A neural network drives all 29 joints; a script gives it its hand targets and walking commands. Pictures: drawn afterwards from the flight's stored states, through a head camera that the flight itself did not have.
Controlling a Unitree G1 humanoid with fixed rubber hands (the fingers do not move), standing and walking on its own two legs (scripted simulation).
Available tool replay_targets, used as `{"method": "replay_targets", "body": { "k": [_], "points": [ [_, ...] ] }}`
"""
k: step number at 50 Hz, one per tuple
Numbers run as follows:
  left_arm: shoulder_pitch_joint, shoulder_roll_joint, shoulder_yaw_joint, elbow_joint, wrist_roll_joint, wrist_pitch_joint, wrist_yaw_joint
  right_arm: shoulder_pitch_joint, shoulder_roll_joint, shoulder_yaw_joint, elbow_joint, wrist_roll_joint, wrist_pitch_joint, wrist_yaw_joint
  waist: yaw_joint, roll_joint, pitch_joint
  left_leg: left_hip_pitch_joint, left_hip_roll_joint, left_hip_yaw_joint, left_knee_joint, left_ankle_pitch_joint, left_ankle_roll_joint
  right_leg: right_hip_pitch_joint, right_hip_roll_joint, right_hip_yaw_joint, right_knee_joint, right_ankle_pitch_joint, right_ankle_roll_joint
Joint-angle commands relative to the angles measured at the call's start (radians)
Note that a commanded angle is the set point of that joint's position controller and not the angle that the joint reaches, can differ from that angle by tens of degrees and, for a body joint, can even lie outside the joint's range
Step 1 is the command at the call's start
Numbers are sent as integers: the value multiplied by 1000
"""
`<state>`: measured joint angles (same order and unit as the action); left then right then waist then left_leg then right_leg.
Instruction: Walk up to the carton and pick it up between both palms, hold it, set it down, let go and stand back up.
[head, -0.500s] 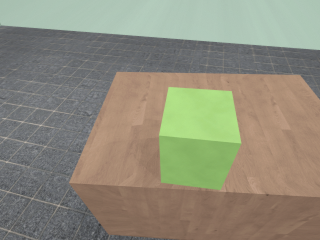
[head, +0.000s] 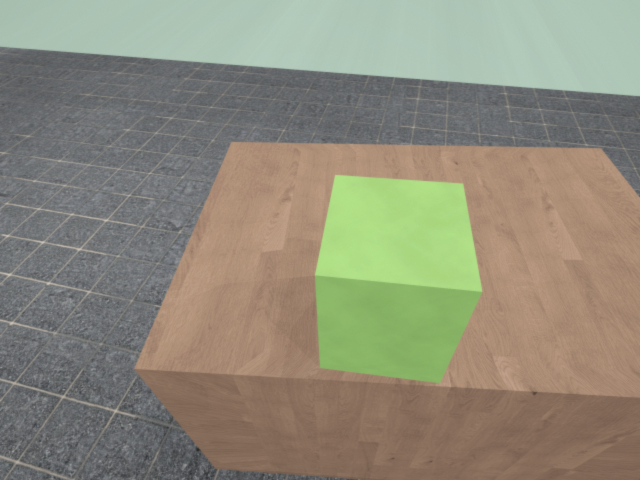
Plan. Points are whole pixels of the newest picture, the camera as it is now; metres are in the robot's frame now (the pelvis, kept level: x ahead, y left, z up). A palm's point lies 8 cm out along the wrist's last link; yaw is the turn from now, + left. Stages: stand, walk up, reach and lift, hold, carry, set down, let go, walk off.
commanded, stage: stand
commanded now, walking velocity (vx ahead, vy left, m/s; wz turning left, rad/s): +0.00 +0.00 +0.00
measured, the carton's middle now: (388, 280) +0.44 -0.07 -0.02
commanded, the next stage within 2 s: none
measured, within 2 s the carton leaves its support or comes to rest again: neither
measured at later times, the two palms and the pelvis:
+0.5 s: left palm out of the picture +0.08 +0.30 -0.12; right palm out of the picture +0.08 -0.30 -0.12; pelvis +0.01 +0.00 +0.00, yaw +0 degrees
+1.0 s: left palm out of the picture +0.07 +0.30 -0.12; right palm out of the picture +0.09 -0.31 -0.11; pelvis +0.01 +0.00 +0.00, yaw +0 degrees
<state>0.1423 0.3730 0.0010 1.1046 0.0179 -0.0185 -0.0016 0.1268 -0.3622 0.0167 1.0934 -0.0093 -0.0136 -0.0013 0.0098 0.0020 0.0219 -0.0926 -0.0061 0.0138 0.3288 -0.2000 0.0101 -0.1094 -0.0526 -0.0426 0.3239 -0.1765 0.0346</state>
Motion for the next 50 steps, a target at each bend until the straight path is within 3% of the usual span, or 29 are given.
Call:
{"method": "replay_targets", "body": {
  "k": [1,2,5,7,8,9,10,11,12,13,15,18,19,20,21,25,27,28,31,33,34,35,36,39,40,41,44,46,50],
  "points": [
    [-50,160,30,-55,-7,-9,13,-58,-230,-49,-55,-3,-15,-19,10,33,-40,-33,126,-84,-50,224,17,51,-100,85,-49,163,-44],
    [-28,173,25,-47,-6,-13,11,-62,-216,-43,-57,12,-11,-14,-2,-25,-40,-12,123,-100,-61,196,9,14,-83,71,-44,119,-37],
    [-28,171,29,-53,11,-6,9,-67,-192,-39,-57,-12,-14,-12,10,-34,-21,-63,141,-101,-71,142,12,36,-92,47,-40,96,-37],
    [-14,168,25,-59,-13,-14,9,-44,-193,-30,-64,8,-12,-7,5,33,-52,-15,134,-74,-55,211,11,25,-89,83,-54,121,-31],
    [-65,181,27,-57,-3,-16,10,-4,-187,-35,-45,14,-17,-11,-28,-49,-55,8,127,-85,-66,177,13,27,-87,86,-57,126,-44],
    [-52,175,33,-60,1,-12,20,-25,-203,-33,-34,-8,-16,-10,5,11,-22,-21,134,-89,-60,225,16,14,-97,83,-44,133,-40],
    [-29,159,24,-56,5,-9,15,-38,-230,-46,-45,-5,-14,-18,-4,31,3,-35,132,-87,-57,175,20,5,-102,82,-71,134,-39],
    [-43,178,28,-48,6,-7,16,-37,-208,-44,-60,4,-15,-10,-23,-23,-54,32,138,-88,-52,186,14,-2,-101,71,-54,131,-43],
    [-23,171,27,-50,-7,-16,16,-31,-203,-37,-49,5,-10,-10,3,11,-52,2,135,-91,-44,184,24,13,-92,76,-65,147,-36],
    [-50,176,24,-55,-14,-15,12,-32,-186,-33,-63,-2,-10,-11,-2,-50,-15,-28,143,-106,-58,162,34,14,-96,81,-63,77,-37],
    [-43,187,24,-55,-4,-17,18,-53,-187,-39,-68,2,-10,-9,-2,33,-64,0,136,-83,-48,194,21,45,-102,79,-55,139,-48],
    [-33,195,36,-36,4,-5,17,-46,-206,-38,-55,-5,-19,-11,11,25,12,-35,139,-89,-79,166,13,23,-103,96,-72,123,-50],
    [-53,155,20,-57,5,-6,11,-27,-210,-40,-54,5,-22,-5,-24,21,-73,-1,143,-96,-60,191,12,65,-98,76,-49,142,-55],
    [-63,152,22,-59,-7,-8,3,-57,-211,-42,-60,10,-22,-14,-3,-27,-51,-12,140,-99,-57,224,22,37,-97,68,-54,141,-46],
    [-63,151,29,-47,-3,-14,10,-25,-212,-46,-48,14,-21,-13,-19,-37,-23,-12,149,-106,-77,234,24,18,-94,71,-50,149,-37],
    [-48,181,33,-34,-14,-20,13,-46,-197,-45,-71,-7,-17,-15,2,38,-61,-19,141,-96,-56,241,28,63,-109,95,-39,166,-59],
    [-32,198,38,-32,-3,-13,9,-32,-183,-46,-49,2,-16,-15,14,-35,-62,-30,139,-99,-67,229,15,63,-99,63,-34,132,-45],
    [-76,155,31,-46,7,-10,7,-83,-213,-45,-69,5,-20,-18,10,53,-31,-40,126,-73,-41,246,3,41,-95,75,-37,162,-42],
    [-40,199,35,-42,-11,-12,5,-35,-217,-50,-45,0,-19,-14,2,-38,-42,-33,131,-86,-53,221,13,44,-94,69,-29,187,-34],
    [-34,165,32,-46,-1,-5,7,-33,-200,-50,-46,2,-18,-13,12,-22,-63,-14,137,-91,-51,251,13,61,-94,59,-19,161,-54],
    [-39,174,29,-46,-1,-6,7,-60,-207,-44,-54,8,-15,-8,5,73,-81,-20,138,-76,-57,238,6,52,-105,78,-29,171,-42],
    [-57,205,44,-49,2,-8,11,-53,-164,-37,-55,-4,-17,-12,11,-10,-32,-18,136,-85,-65,205,0,42,-90,67,-40,129,-38],
    [-55,195,41,-47,-1,-2,13,-59,-191,-48,-53,-5,-15,-15,-1,-34,-44,-13,140,-81,-63,196,10,34,-104,77,-50,143,-44],
    [-51,155,32,-47,1,0,7,-24,-226,-60,-36,7,-15,-24,-6,41,-37,-19,126,-87,-60,289,9,52,-92,64,-36,182,-49],
    [-39,170,34,-31,-3,2,15,-33,-213,-55,-46,9,-19,-13,-8,7,-40,9,148,-94,-54,267,17,35,-100,64,-41,193,-49],
    [-36,146,28,-32,-1,-4,9,-55,-235,-59,-46,8,-15,-12,1,41,-56,45,131,-82,-55,280,12,16,-85,56,-46,196,-37],
    [-39,201,37,-33,1,-14,6,-24,-225,-59,-37,10,-15,-6,-2,-65,-94,23,144,-100,-79,230,12,49,-96,56,-28,146,-42],
    [-52,145,27,-46,6,-9,2,-81,-206,-49,-57,4,-16,-9,-1,41,-55,7,141,-76,-50,211,9,26,-103,77,-45,162,-50],
    [-25,180,31,-43,8,-10,7,-65,-195,-51,-54,6,-18,-5,8,-51,-63,11,143,-100,-67,232,16,44,-97,58,-31,165,-55]
  ]
}}
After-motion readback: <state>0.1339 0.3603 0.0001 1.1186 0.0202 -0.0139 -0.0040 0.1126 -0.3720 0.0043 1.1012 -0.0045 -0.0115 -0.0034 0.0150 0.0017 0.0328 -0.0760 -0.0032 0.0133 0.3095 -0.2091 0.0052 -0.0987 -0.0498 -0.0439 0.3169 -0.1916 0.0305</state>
